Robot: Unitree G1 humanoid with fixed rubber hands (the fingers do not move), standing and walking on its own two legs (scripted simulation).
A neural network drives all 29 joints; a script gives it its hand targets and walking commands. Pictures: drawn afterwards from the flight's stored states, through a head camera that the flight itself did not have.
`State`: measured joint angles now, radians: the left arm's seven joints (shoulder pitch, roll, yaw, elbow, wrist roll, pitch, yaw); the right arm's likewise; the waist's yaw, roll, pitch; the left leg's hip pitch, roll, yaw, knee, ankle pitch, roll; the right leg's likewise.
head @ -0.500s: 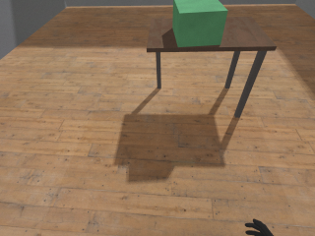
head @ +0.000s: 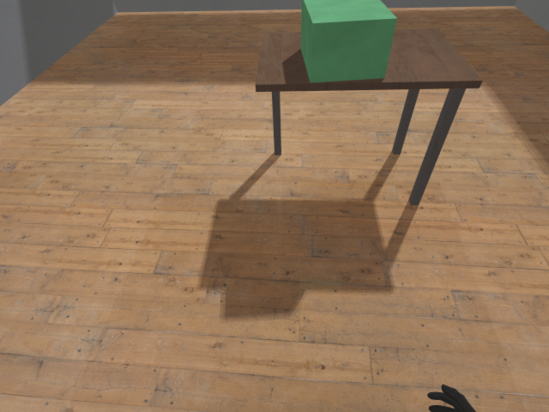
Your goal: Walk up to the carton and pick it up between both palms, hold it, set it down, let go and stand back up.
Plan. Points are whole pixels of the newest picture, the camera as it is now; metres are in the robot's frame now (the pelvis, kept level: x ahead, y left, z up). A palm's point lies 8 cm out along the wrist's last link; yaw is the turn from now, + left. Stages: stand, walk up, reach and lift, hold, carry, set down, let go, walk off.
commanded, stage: stand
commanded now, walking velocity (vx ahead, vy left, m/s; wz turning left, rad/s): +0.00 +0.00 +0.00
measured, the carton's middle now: (342, 35) +1.37 -0.19 +0.00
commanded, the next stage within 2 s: walk up in 1.06 s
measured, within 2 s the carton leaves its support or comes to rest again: neither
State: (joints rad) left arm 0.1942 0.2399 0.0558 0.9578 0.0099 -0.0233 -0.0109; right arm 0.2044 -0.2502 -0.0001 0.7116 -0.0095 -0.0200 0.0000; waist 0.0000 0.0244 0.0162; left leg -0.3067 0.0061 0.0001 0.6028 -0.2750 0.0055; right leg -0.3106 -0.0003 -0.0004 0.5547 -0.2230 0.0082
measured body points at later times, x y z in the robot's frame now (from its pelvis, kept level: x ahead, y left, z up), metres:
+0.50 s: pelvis +0.00 +0.00 +0.00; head +0.00 +0.00 +0.45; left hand +0.08 +0.27 -0.13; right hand +0.14 -0.25 -0.11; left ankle +0.03 +0.11 -0.73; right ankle +0.05 -0.13 -0.73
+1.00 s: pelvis +0.00 +0.00 +0.00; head +0.00 -0.01 +0.45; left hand +0.08 +0.27 -0.13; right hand +0.13 -0.25 -0.11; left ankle +0.03 +0.11 -0.73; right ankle +0.05 -0.13 -0.73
